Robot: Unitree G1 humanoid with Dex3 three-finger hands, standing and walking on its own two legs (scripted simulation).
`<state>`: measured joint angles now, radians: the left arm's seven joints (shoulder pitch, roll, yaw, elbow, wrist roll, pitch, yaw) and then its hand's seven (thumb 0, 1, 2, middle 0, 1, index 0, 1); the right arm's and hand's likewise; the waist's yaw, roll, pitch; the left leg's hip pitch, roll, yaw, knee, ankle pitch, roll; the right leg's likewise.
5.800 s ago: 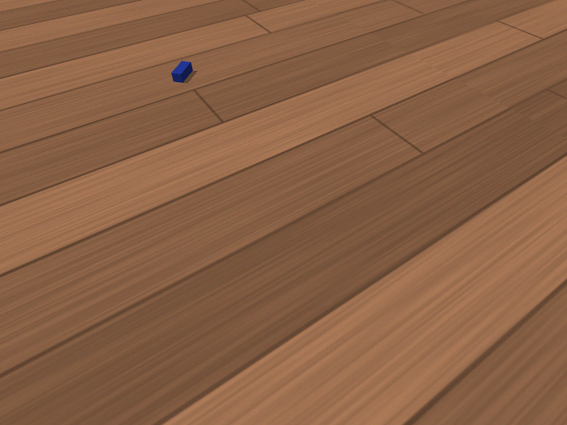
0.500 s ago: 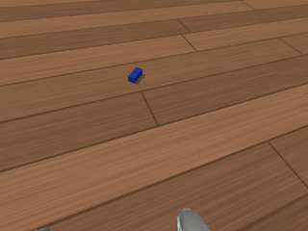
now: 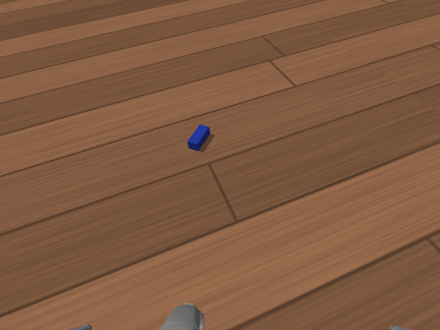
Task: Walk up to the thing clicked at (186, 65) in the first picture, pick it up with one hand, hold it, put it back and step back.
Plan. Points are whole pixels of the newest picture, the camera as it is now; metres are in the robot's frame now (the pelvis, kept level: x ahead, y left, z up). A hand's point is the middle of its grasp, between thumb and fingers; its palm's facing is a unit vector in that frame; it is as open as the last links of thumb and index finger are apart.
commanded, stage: walk up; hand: left
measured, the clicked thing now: (199, 137) +1.30 +0.25 -0.75
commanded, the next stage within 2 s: none
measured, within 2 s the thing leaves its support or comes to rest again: neither
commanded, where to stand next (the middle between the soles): +0.83 -0.01 m, yaw +2 degrees
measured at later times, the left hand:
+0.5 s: hand (108, 266) +0.27 +0.30 -0.15, palm faces -0.02 -0.95 -0.32, open 7.4 cm
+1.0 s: hand (144, 201) +0.43 +0.24 -0.12, palm faces +0.05 -0.91 -0.41, open 7.4 cm
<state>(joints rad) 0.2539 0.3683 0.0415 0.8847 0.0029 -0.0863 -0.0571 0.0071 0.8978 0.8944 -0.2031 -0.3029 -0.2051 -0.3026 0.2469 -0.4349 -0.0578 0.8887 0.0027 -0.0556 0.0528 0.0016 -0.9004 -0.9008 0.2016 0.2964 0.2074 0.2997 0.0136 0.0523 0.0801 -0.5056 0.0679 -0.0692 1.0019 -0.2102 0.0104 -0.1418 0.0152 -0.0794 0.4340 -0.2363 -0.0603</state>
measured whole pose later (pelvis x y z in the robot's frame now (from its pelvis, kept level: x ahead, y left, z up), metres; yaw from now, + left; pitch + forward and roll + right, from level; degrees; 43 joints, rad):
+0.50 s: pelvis +0.22 +0.03 +0.00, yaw +1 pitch -4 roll +1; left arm 0.30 0.43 0.05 0.88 0.00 -0.05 -0.07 0.01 0.90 0.89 -0.20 -0.30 -0.20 -0.30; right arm 0.28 -0.37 -0.04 0.86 0.00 -0.09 0.05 0.00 -0.90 -0.90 0.20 0.30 0.21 0.30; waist 0.00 -0.06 0.08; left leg -0.15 0.03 0.08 0.46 -0.24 0.01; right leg -0.49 -0.09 0.03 0.93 -0.32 -0.01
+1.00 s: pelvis +0.41 -0.04 +0.00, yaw +2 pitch -4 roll +0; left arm 0.34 0.38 0.05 0.88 0.01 -0.09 -0.05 0.01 0.90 0.89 -0.20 -0.30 -0.21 -0.30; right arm 0.28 -0.43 -0.06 0.90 0.00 -0.03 0.07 0.00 -0.90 -0.90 0.20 0.30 0.21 0.30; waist 0.04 0.07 0.08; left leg -0.51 0.04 -0.07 0.87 -0.22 -0.01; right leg -0.15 -0.02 -0.11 0.44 -0.23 -0.04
